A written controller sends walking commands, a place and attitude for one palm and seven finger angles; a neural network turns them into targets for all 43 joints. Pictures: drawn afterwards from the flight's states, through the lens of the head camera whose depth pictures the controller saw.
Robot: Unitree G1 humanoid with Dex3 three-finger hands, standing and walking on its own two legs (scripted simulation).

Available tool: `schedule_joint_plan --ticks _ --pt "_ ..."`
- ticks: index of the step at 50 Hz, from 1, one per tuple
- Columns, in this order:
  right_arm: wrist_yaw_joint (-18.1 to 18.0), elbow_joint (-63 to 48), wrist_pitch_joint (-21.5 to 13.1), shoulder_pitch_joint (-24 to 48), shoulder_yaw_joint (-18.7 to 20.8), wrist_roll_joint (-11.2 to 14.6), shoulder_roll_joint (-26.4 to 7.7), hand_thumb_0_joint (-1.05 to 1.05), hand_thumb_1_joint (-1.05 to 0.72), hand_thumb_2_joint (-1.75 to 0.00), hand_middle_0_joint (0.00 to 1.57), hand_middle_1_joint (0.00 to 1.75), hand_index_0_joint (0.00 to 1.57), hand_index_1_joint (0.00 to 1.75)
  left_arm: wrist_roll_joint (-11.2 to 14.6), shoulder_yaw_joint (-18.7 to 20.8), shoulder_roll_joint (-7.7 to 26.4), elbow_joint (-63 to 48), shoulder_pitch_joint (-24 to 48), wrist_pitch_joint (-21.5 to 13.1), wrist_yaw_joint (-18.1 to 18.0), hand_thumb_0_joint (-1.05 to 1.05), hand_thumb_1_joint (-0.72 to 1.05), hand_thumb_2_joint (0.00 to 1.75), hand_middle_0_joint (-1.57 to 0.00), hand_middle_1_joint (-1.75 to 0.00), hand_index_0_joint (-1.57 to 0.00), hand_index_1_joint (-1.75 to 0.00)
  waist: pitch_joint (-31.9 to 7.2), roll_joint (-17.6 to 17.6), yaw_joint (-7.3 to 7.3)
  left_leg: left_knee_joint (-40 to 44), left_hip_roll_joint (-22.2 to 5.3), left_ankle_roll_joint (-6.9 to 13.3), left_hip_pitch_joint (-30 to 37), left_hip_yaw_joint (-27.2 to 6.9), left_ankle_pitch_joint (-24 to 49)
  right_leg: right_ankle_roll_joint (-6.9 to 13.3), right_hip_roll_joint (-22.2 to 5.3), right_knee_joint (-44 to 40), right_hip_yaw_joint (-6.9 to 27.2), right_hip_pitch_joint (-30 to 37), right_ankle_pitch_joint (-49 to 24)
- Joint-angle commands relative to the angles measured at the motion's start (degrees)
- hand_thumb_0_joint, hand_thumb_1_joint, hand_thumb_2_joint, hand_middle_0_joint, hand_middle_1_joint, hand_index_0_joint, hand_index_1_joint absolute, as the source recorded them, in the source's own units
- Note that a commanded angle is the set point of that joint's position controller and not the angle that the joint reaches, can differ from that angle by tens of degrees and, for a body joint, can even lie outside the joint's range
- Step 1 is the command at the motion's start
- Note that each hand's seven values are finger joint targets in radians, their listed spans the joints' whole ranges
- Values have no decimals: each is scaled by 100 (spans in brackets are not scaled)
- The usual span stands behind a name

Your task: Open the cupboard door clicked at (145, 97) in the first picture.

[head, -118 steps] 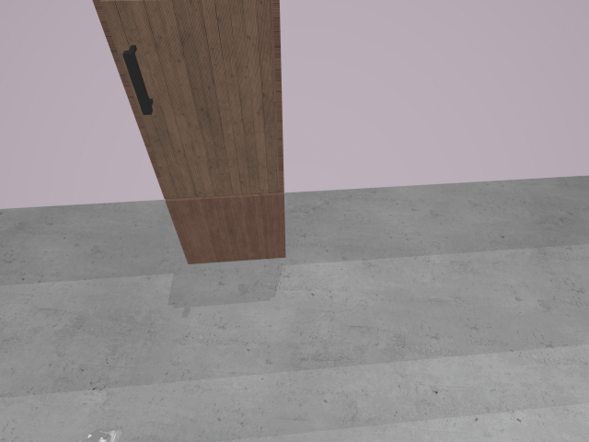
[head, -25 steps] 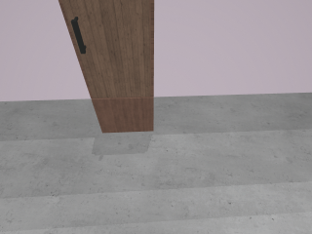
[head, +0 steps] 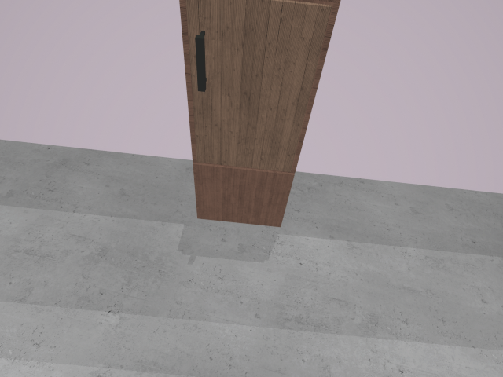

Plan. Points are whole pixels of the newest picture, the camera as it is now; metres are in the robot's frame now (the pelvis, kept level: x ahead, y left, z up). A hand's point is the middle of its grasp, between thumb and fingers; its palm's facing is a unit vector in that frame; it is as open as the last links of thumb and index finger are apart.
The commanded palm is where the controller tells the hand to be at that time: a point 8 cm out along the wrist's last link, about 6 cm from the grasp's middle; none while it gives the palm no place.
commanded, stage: take the last steps up to it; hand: left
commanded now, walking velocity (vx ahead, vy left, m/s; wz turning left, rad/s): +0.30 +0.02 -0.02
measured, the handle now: (202, 61) +0.90 +0.20 +0.06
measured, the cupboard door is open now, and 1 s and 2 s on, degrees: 0 0 0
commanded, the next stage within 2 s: come to a stop and stand still in 0.64 s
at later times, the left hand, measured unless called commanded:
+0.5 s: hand (176, 303) +0.30 +0.17 -0.19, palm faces +0.01 -0.99 -0.13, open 7.3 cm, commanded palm none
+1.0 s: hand (163, 272) +0.37 +0.21 -0.19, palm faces +0.03 -0.98 -0.17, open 7.4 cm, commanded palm none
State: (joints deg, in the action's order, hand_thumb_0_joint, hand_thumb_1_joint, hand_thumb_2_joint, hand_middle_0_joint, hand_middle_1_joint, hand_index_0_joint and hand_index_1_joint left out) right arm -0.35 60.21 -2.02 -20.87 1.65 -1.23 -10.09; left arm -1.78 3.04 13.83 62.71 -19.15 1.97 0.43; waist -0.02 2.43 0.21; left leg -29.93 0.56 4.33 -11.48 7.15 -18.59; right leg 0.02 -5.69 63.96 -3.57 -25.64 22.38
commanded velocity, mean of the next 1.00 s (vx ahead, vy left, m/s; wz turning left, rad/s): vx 0.07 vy -0.04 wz -0.03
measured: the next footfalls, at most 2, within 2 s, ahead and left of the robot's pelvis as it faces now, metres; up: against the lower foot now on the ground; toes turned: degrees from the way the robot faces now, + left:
right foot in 0.48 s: +0.31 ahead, -0.06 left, +0.00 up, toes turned -8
left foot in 0.86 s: +0.50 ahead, +0.16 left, +0.00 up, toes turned +5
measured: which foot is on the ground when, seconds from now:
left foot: down 0.00-0.46, up 0.48-0.84, down 0.86-1.00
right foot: up 0.00-0.46, down 0.48-0.90, up 0.92-1.00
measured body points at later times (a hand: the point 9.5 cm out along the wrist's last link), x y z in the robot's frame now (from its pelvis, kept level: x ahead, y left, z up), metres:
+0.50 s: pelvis +0.21 +0.01 -0.02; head +0.23 +0.02 +0.43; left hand +0.30 +0.22 -0.17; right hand +0.07 -0.17 -0.16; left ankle +0.00 +0.07 -0.69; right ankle +0.27 -0.06 -0.74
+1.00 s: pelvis +0.38 +0.04 +0.00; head +0.43 +0.06 +0.44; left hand +0.37 +0.26 -0.17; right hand +0.49 -0.17 -0.15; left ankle +0.46 +0.16 -0.74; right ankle +0.30 -0.08 -0.66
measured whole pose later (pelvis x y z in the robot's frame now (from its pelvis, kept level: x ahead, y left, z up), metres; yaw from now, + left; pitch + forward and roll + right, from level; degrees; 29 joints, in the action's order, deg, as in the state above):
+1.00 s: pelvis +0.38 +0.04 +0.00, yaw -4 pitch -1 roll -1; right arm -2.4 56.7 -1.4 -4.4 1.4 -0.4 -5.7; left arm -0.3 2.2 8.5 61.3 -17.0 1.6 -2.5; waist 7.2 1.6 -2.1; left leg -31.5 -5.0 0.9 -19.7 7.4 -10.5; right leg -1.2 0.5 63.0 -0.2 -20.4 33.4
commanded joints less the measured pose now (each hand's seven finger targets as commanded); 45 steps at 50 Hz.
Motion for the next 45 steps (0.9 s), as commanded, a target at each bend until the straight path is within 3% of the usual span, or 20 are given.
schedule_joint_plan --ticks 1,5,10,15,18,21,22,23,24,25,27,28,31,34,39,41,42,43,44,45 --pt "-128 28 -230 -509 57 50 -658 0 -90 -90 20 30 20 30 -2 11 22 -396 97 -261 20 0 90 90 -20 -30 -20 -30 485 -558 -34 2046 -1369 187 636 -1544 1294 -116 -153 300 177 -1178 -906" --pt "-188 319 -283 -963 41 77 -434 0 -90 -90 20 30 20 30 8 39 -7 -407 277 -213 -15 0 90 90 -20 -30 -20 -30 502 -570 10 1876 -1363 78 1283 -1159 2967 -173 -27 212 110 -1560 -1077" --pt "-260 581 -306 -1298 -5 57 -221 0 -90 -90 20 30 20 30 28 52 -134 -583 828 -192 -8 0 90 90 -20 -30 -20 -30 877 -599 104 1860 -1427 17 1601 -993 3610 -133 14 -243 -35 -1992 -1184" --pt "-311 784 -314 -1656 -44 8 -96 0 -90 -90 20 30 20 30 64 2 -305 -782 1519 -267 26 0 90 90 -20 -30 -20 -30 1201 -673 297 1694 -1360 -4 1697 -774 4677 63 209 -1394 -391 -1654 -1161" --pt "-331 825 -284 -1573 -16 11 -256 0 -90 -90 20 30 20 30 69 -8 -318 -755 1278 -309 4 0 90 90 -20 -30 -20 -30 1000 -802 110 1094 -1333 -18 1623 -505 6518 307 622 -2136 -720 -623 -820" --pt "-335 746 -244 -1285 65 53 -457 0 -90 -90 20 30 20 30 40 54 -149 -446 151 -384 -81 0 90 90 -20 -30 -20 -30 389 -976 -385 -235 -1313 -191 1450 -403 7657 561 952 -2613 -818 821 -785" --pt "-311 649 -248 -1098 90 86 -484 0 -90 -90 20 30 20 30 15 135 21 -275 -541 -442 -100 0 90 90 -20 -30 -20 -30 84 -891 -726 -1214 -1222 -268 803 -371 6925 682 784 -3060 -547 1892 -1189" --pt "-239 511 -267 -957 95 164 -345 0 -90 -90 20 30 20 30 -17 235 392 -76 -1293 -521 -137 0 90 90 -20 -30 -20 -30 -337 -264 -1016 -3036 -772 -360 -504 -177 4702 1225 -283 -3420 783 3206 -1686" --pt "-196 371 -326 -1052 80 197 -40 0 -90 -90 20 30 20 30 57 321 753 13 -1584 -551 -159 0 90 90 -20 -30 -20 -30 -878 645 -809 -5020 173 -396 -1778 -72 -972 2003 -1943 -4183 3436 3907 -2742" --pt "-162 236 -265 -683 135 154 -189 0 -90 -90 20 30 20 30 137 325 793 -125 -1210 -538 -179 0 90 90 -20 -30 -20 -30 -464 -23 -727 -5468 -92 -152 -2013 -823 -1087 2149 -2059 -4780 3562 3184 -1923" --pt "-80 115 -138 -242 143 52 54 0 -90 -90 20 30 20 30 120 172 194 -302 -189 -534 -223 0 90 90 -20 -30 -20 -30 846 -554 -259 -5117 -603 -146 -2126 -931 -278 1610 -1605 -5231 2445 1265 -682" --pt "-50 138 -60 -361 96 12 153 0 -90 -90 20 30 20 30 85 60 -42 -354 59 -593 -226 0 90 90 -20 -30 -20 -30 968 -438 2 -4775 -741 -197 -1892 -933 -82 1345 -1342 -5325 1836 639 -835" --pt "-26 86 73 -499 73 -22 276 0 -90 -90 20 30 20 30 27 -26 -192 -332 2 -690 -216 0 90 90 -20 -30 -20 -30 793 -116 235 -3724 -795 -390 -1561 -645 11 1098 -924 -5237 757 390 -2429" --pt "32 -41 86 -150 32 6 299 0 -90 -90 20 30 20 30 51 -28 -43 -254 -99 -696 -166 0 90 90 -20 -30 -20 -30 552 200 211 -2362 -762 -542 -1424 -252 448 976 -554 -4951 165 800 -3707" --pt "18 -186 -39 655 -22 16 169 0 -90 -90 20 30 20 30 56 -26 44 -83 -413 -607 -202 0 90 90 -20 -30 -20 -30 184 452 -66 -920 -380 -557 -1194 -10 897 743 -401 -4237 177 1954 -5210" --pt "-76 -96 -52 516 -35 13 5 0 -90 -90 20 30 20 30 90 -56 52 -65 -392 -510 -269 0 90 90 -20 -30 -20 -30 -90 456 35 -56 -236 -563 -513 -76 1718 498 -250 -3570 94 2193 -5569" --pt "-101 4 -70 214 40 14 -242 0 -90 -90 20 30 20 30 98 -56 116 -101 -381 -469 -296 0 90 90 -20 -30 -20 -30 -319 153 160 282 -466 -479 258 -184 3416 297 -145 -2985 24 1926 -5127" --pt "-139 1 -71 -146 137 24 -608 0 -90 -90 20 30 20 30 165 -76 31 -177 -499 -431 -328 0 90 90 -20 -30 -20 -30 -759 -466 274 -176 -1269 -103 1597 -738 6314 39 46 -2396 -130 943 -3752" --pt "-187 35 -22 -507 224 76 -922 0 -90 -90 20 30 20 30 238 -100 -83 -241 -700 -393 -373 0 90 90 -20 -30 -20 -30 -1148 -1314 381 -161 -2327 551 2334 -1594 8822 -147 402 -1339 -134 338 -447" --pt "-251 46 62 -438 249 123 -1092 0 -90 -90 20 30 20 30 197 -66 -49 -314 -730 -332 -384 0 90 90 -20 -30 -20 -30 -968 -1559 361 152 -2771 966 1954 -1687 9580 -166 501 -258 291 322 1749"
